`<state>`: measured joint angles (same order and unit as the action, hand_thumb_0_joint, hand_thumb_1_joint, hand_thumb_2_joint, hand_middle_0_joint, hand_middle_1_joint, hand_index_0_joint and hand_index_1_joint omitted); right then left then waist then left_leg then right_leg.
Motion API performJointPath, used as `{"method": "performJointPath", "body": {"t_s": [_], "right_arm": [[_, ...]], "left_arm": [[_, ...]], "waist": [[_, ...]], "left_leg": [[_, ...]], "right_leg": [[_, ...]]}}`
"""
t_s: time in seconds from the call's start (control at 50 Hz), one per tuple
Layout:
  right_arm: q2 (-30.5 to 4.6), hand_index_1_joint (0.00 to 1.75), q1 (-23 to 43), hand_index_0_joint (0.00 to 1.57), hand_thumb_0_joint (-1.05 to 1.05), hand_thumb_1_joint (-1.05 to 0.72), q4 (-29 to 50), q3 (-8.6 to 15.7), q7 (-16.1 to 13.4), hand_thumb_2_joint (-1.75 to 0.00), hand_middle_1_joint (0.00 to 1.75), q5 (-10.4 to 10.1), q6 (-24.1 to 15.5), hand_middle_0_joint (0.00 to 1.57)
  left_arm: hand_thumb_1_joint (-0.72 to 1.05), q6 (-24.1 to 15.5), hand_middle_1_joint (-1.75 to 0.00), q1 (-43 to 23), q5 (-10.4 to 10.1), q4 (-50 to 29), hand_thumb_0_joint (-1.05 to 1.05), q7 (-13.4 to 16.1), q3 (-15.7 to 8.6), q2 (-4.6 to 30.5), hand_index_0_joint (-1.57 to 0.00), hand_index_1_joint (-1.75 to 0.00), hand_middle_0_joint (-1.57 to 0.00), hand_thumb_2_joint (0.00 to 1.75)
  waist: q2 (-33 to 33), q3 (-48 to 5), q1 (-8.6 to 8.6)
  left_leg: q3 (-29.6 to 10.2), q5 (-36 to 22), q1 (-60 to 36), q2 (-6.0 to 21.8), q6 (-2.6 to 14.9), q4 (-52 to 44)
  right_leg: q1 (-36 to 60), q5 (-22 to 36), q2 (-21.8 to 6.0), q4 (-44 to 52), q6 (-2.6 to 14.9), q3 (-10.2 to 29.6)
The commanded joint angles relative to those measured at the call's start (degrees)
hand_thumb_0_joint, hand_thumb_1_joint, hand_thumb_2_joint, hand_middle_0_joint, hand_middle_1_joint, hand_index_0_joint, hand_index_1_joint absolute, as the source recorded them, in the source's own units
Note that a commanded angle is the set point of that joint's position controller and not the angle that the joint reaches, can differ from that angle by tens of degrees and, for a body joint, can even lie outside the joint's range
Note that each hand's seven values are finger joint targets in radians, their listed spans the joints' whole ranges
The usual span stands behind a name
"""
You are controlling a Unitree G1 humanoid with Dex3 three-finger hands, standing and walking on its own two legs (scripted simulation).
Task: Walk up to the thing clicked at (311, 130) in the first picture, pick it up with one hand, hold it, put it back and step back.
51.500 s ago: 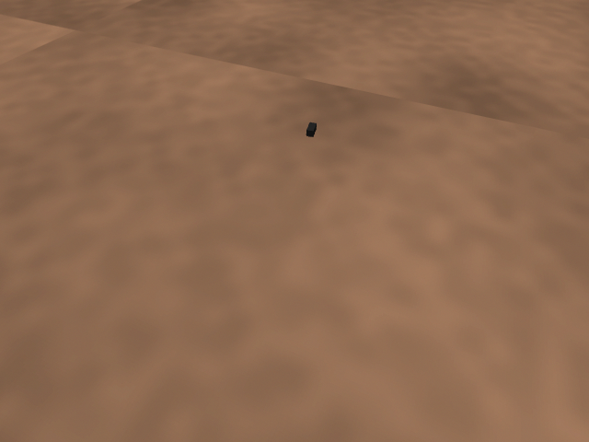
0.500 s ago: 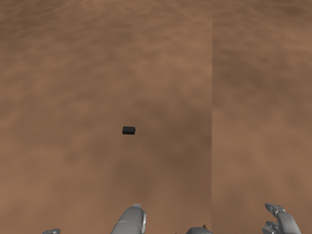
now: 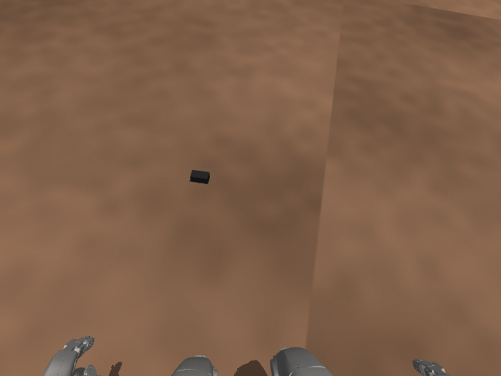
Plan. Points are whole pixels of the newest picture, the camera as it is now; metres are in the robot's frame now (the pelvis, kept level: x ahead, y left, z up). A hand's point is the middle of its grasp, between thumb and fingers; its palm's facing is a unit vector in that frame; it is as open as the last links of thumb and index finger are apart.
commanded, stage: step back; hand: left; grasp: from above
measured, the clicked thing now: (200, 176) +1.00 +0.24 -0.74
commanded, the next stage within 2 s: stand in 1.30 s
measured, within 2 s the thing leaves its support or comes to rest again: neither
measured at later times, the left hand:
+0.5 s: hand out of the picture -0.07 +0.28 -0.14, palm faces +0.07 -0.89 -0.45, open 7.4 cm
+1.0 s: hand out of the picture -0.04 +0.25 -0.15, palm faces +0.09 -0.92 -0.39, open 7.4 cm
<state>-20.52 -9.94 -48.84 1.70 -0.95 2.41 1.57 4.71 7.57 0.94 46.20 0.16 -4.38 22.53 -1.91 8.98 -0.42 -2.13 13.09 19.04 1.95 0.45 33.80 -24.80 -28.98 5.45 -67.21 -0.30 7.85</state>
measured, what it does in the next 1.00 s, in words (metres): steps on the spot: right foot, then left foot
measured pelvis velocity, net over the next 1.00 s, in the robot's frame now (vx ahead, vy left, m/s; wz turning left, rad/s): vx -0.08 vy -0.02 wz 0.08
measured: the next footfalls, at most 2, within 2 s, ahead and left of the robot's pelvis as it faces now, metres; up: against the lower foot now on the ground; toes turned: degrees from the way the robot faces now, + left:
right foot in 0.12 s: -0.05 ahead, -0.16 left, +0.00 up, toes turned +0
left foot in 0.44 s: -0.10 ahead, +0.11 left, +0.00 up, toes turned +0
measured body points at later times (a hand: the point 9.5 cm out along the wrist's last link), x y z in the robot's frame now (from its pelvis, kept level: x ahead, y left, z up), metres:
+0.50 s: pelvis -0.13 -0.02 -0.01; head -0.11 -0.02 +0.44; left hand -0.08 +0.33 -0.11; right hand -0.07 -0.33 -0.14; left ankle -0.14 +0.11 -0.73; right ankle -0.09 -0.15 -0.73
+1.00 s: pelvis -0.08 -0.02 +0.00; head -0.06 -0.03 +0.44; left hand -0.04 +0.29 -0.12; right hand +0.01 -0.34 -0.13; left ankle -0.06 +0.12 -0.71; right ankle -0.06 -0.14 -0.73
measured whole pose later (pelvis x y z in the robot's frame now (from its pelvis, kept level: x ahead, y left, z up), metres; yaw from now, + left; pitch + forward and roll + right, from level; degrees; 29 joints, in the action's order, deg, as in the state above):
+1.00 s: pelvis -0.08 -0.02 +0.00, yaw +4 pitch -3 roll -1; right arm -23.0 -12.3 -56.5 3.4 0.8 1.7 0.4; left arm -2.7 11.5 2.1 56.2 -0.3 -2.9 20.0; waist 2.6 4.8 -1.9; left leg -3.9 24.6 21.3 1.5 0.2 45.0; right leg -14.3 -17.8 -1.3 -34.8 0.4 -3.4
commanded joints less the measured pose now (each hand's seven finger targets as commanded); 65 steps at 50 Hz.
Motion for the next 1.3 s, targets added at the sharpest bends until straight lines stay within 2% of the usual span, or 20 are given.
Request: {"method": "performJointPath", "body": {"t_s": [0.0, 0.08, 0.12, 0.14, 0.16, 0.22, 0.34, 0.42, 0.48, 0.5, 0.56, 0.62, 0.7, 0.72, 0.74, 0.78, 1.02, 1.08, 1.18, 1.28], "right_arm": [[-14.9, 0.30, 0.7, 0.20, 0.00, -0.90, 5.3, 4.7, -0.9, -0.90, 0.30, -0.2, -0.4, 0.20], [-16.5, 0.30, 2.6, 0.20, 0.00, -0.90, 4.8, 4.7, 0.0, -0.90, 0.30, -1.1, 1.4, 0.20], [-10.7, 0.30, 3.1, 0.20, 0.00, -0.90, 6.5, 2.9, 0.2, -0.90, 0.30, -1.7, 1.3, 0.20], [-11.7, 0.30, 5.9, 0.20, 0.00, -0.90, 7.4, 3.9, -0.7, -0.90, 0.30, -1.4, 1.4, 0.20], [-14.4, 0.30, 5.3, 0.20, 0.00, -0.90, 6.1, 5.3, -1.1, -0.90, 0.30, -1.3, 1.7, 0.20], [-13.9, 0.30, 1.6, 0.20, 0.00, -0.90, 2.0, 4.5, 0.1, -0.90, 0.30, -1.9, 1.2, 0.20], [-12.6, 0.30, 2.7, 0.20, 0.00, -0.90, 1.5, 3.9, 1.4, -0.90, 0.30, -0.3, -1.0, 0.20], [-11.8, 0.30, -4.5, 0.20, 0.00, -0.90, -3.0, 4.8, 1.7, -0.90, 0.30, -0.2, -2.6, 0.20], [-22.8, 0.30, -6.2, 0.20, 0.00, -0.90, -2.9, 7.2, 1.2, -0.90, 0.30, 0.7, -3.2, 0.20], [-22.7, 0.30, -3.6, 0.20, 0.00, -0.90, -2.4, 7.2, 1.4, -0.90, 0.30, 0.0, -3.3, 0.20], [-14.8, 0.30, 0.9, 0.20, 0.00, -0.90, -1.5, 5.0, 1.3, -0.90, 0.30, 0.2, -4.0, 0.20], [-16.2, 0.30, -2.7, 0.20, 0.00, -0.90, -2.7, 5.6, 1.5, -0.90, 0.30, 0.0, -4.0, 0.20], [-13.1, 0.30, 0.8, 0.20, 0.00, -0.90, -1.4, 4.4, 1.5, -0.90, 0.30, -0.8, -2.2, 0.20], [-9.6, 0.30, -1.0, 0.20, 0.00, -0.90, -1.3, 3.2, 1.4, -0.90, 0.30, -1.1, -2.1, 0.20], [-6.4, 0.30, -1.9, 0.20, 0.00, -0.90, -0.1, 2.2, 1.3, -0.90, 0.30, -1.4, -2.2, 0.20], [-13.3, 0.30, -3.5, 0.20, 0.00, -0.90, -2.0, 4.4, 0.3, -0.90, 0.30, -0.7, -1.8, 0.20], [-10.7, 0.30, -4.2, 0.20, 0.00, -0.90, -7.1, 3.9, 0.3, -0.90, 0.30, -0.7, -2.9, 0.20], [-17.5, 0.30, 3.3, 0.20, 0.00, -0.90, -5.1, 4.2, -0.1, -0.90, 0.30, -1.2, -3.0, 0.20], [-12.6, 0.30, 5.9, 0.20, 0.00, -0.90, -6.5, 2.6, -0.1, -0.90, 0.30, -1.7, -2.9, 0.20], [-12.9, 0.30, 7.0, 0.20, 0.00, -0.90, -8.5, 2.1, 0.4, -0.90, 0.30, -1.9, -3.5, 0.20]], "left_arm": [[0.90, -2.8, -0.30, 1.9, 0.0, -4.1, 0.00, 0.9, -2.2, 9.0, -0.20, -0.30, -0.20, 0.90], [0.90, -4.6, -0.30, 7.7, 0.3, 1.6, 0.00, 1.2, -2.3, 8.8, -0.20, -0.30, -0.20, 0.90], [0.90, -5.2, -0.30, 9.3, 1.8, 2.5, 0.00, 1.3, -4.2, 16.4, -0.20, -0.30, -0.20, 0.90], [0.90, -4.9, -0.30, 4.4, 2.0, 0.1, 0.00, 1.2, -5.5, 22.4, -0.20, -0.30, -0.20, 0.90], [0.90, -4.9, -0.30, -0.9, 1.6, -1.3, 0.00, 1.5, -5.5, 22.9, -0.20, -0.30, -0.20, 0.90], [0.90, -5.7, -0.30, -5.0, 1.7, -1.1, 0.00, 1.8, -3.4, 14.7, -0.20, -0.30, -0.20, 0.90], [0.90, -6.4, -0.30, 3.5, 2.5, 1.3, 0.00, 1.0, -4.7, 15.5, -0.20, -0.30, -0.20, 0.90], [0.90, -5.2, -0.30, 1.9, 1.7, 1.6, 0.00, 0.2, -3.5, 14.7, -0.20, -0.30, -0.20, 0.90], [0.90, -5.5, -0.30, -3.0, 0.7, 0.8, 0.00, 0.5, -2.4, 11.9, -0.20, -0.30, -0.20, 0.90], [0.90, -5.9, -0.30, -4.3, 1.0, 0.9, 0.00, 0.3, -3.0, 14.8, -0.20, -0.30, -0.20, 0.90], [0.90, -6.8, -0.30, 2.5, 0.2, 3.6, 0.00, -0.9, -2.2, 11.9, -0.20, -0.30, -0.20, 0.90], [0.90, -6.9, -0.30, 0.8, 0.3, 4.1, 0.00, -1.3, -2.4, 11.0, -0.20, -0.30, -0.20, 0.90], [0.90, -8.0, -0.30, 8.7, 0.5, 7.9, 0.00, -0.2, -2.7, 10.4, -0.20, -0.30, -0.20, 0.90], [0.90, -8.4, -0.30, 10.6, 0.9, 8.5, 0.00, 0.3, -3.3, 11.8, -0.20, -0.30, -0.20, 0.90], [0.90, -8.8, -0.30, 12.0, 1.8, 8.4, 0.00, 0.8, -4.3, 16.1, -0.20, -0.30, -0.20, 0.90], [0.90, -8.6, -0.30, 4.2, 1.4, 5.3, 0.00, 0.7, -4.7, 19.4, -0.20, -0.30, -0.20, 0.90], [0.90, -7.3, -0.30, -1.5, -0.5, 4.7, 0.00, 0.9, -0.8, 11.5, -0.20, -0.30, -0.20, 0.90], [0.90, -6.0, -0.30, 0.5, -1.5, 6.5, 0.00, 1.2, -0.4, 10.4, -0.20, -0.30, -0.20, 0.90], [0.90, -6.8, -0.30, 0.4, -1.0, 9.2, 0.00, 1.1, -0.5, 12.5, -0.20, -0.30, -0.20, 0.90], [0.90, -6.5, -0.30, 0.0, -1.3, 11.9, 0.00, 0.7, 1.8, 8.3, -0.20, -0.30, -0.20, 0.90]], "waist": [[14.0, -11.8, 0.70], [13.5, -17.3, -0.82], [-5.4, -13.7, -1.35], [-11.2, -10.5, -3.79], [-11.8, -5.1, -2.55], [-2.4, -2.7, 1.61], [-10.3, -6.5, -4.03], [-7.4, -8.4, -0.05], [11.0, -4.4, 3.65], [10.2, 0.3, 2.95], [9.4, -1.4, -0.63], [11.9, -3.6, 1.62], [9.1, -7.6, -2.96], [3.0, -9.6, -3.69], [-8.6, -9.7, -3.80], [-3.1, -4.2, -1.88], [-2.7, -10.3, 1.34], [8.1, -12.7, -1.25], [6.3, -14.7, -0.97], [7.7, -16.2, -0.79]], "left_leg": [[-8.6, -24.2, -14.9, 11.4, 12.62, -3.9], [-5.4, -14.8, -10.9, 8.2, 8.75, 3.2], [-3.3, 10.7, 11.8, -2.0, 2.61, 14.3], [-5.9, 21.9, 10.7, -5.4, -0.35, 23.9], [-9.5, 20.7, 6.7, -2.6, -0.95, 31.2], [-8.1, 11.4, 9.3, -7.2, -0.96, 33.6], [-2.7, 16.4, 11.3, -2.6, -2.41, 11.2], [2.9, 9.5, -10.1, -4.5, 0.32, -14.6], [-36.4, 35.9, -10.0, 17.3, 12.59, -23.3], [-35.9, 39.3, -1.8, 19.0, 14.98, -25.2], [-16.4, 16.7, -8.9, 9.5, 9.63, -18.5], [-14.6, 14.8, -4.6, 9.3, 9.11, -17.8], [-6.6, 11.8, 3.3, 5.2, 5.87, -3.8], [-4.3, 12.0, 7.2, 2.4, 4.22, 4.3], [-1.6, 17.5, 16.2, -5.5, 1.47, 17.6], [-5.4, 21.9, 13.0, -1.3, 0.63, 24.4], [1.4, -8.0, -10.6, -1.0, 0.26, -7.0], [-14.5, -11.5, -1.5, 13.5, 9.94, -9.2], [-4.5, -16.2, -3.8, 5.8, 2.68, -4.1], [-5.9, -18.1, -10.0, 7.1, 2.66, -8.0]], "right_leg": [[0.1, -0.4, -4.9, 20.4, -1.27, -2.9], [14.1, 14.5, -3.0, 47.1, 0.41, -10.4], [20.1, 12.7, -15.7, 46.2, 4.64, 13.4], [4.8, 6.4, -28.5, 50.5, 15.19, 25.2], [-6.8, -1.2, -31.5, 54.1, 17.15, 28.9], [1.8, 10.6, -18.7, 45.5, 10.65, 6.7], [16.4, -12.5, -19.2, 47.7, 10.77, 9.7], [8.0, -3.6, -16.3, 40.2, 7.87, 1.7], [-13.0, -3.8, -7.1, 15.5, 1.26, -6.2], [-9.1, -3.3, -8.8, 12.5, 1.64, -4.2], [-6.6, 4.2, -8.5, 19.0, 1.85, -6.8], [2.5, 5.4, -7.2, 24.7, 0.96, -8.8], [21.0, 13.6, -4.0, 41.3, 1.40, -11.1], [26.4, 13.1, -7.1, 43.1, 1.84, -5.1], [28.6, 5.8, -19.5, 50.1, 5.85, 16.0], [13.1, -13.4, -30.3, 55.4, 15.24, 27.1], [7.2, 33.7, -14.8, 32.7, 4.90, -5.1], [12.1, 9.7, -6.7, 27.1, 1.39, -8.8], [17.0, 28.8, -11.3, 35.2, 2.65, -4.2], [17.4, 27.4, -11.1, 38.9, 1.68, -5.2]]}}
